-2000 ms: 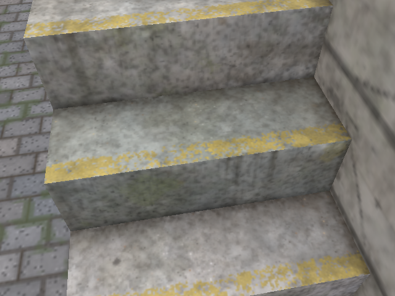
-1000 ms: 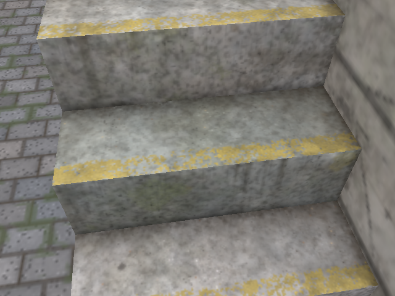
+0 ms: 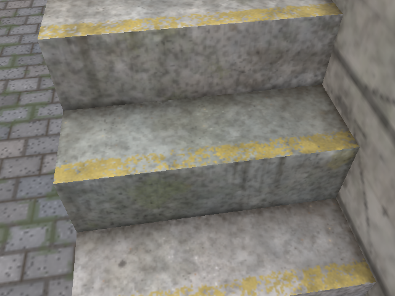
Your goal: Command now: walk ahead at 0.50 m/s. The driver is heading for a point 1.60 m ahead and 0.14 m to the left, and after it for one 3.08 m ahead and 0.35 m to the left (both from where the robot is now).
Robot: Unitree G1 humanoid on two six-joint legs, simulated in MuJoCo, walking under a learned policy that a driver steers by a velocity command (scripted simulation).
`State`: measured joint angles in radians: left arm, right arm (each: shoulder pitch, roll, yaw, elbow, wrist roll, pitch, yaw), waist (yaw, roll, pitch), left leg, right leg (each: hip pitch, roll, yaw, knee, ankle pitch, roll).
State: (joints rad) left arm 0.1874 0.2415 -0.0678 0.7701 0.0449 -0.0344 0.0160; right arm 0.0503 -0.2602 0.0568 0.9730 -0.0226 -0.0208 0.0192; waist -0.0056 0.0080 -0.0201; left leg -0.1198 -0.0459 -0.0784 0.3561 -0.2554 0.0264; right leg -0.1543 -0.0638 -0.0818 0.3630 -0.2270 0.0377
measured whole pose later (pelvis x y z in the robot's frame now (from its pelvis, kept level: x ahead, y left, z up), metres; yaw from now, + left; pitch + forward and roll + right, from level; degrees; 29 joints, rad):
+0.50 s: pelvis +0.00 +0.00 +0.00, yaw +0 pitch +1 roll +0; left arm 0.18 0.24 -0.07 0.79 0.05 -0.04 0.02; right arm 0.05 -0.26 0.06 0.98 -0.02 -0.02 0.02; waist -0.01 0.01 -0.02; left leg -0.12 -0.05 -0.08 0.34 -0.25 0.03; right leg -0.15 -0.07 -0.08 0.35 -0.22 0.04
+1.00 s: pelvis +0.00 +0.00 +0.00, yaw +0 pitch +1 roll +0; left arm 0.18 0.25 -0.07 0.81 0.04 -0.04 0.02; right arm 0.05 -0.26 0.06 0.99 -0.02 -0.02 0.02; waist -0.01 0.00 -0.02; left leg -0.11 -0.05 -0.08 0.33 -0.24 0.03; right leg -0.15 -0.07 -0.07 0.35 -0.22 0.05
